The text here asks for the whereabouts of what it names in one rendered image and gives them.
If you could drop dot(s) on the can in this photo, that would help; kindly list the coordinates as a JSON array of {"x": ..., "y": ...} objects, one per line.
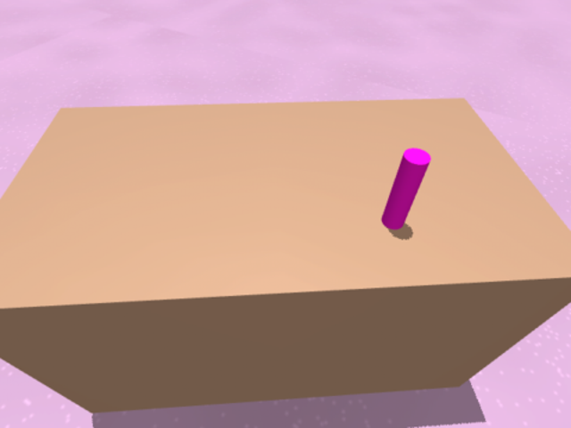
[{"x": 412, "y": 169}]

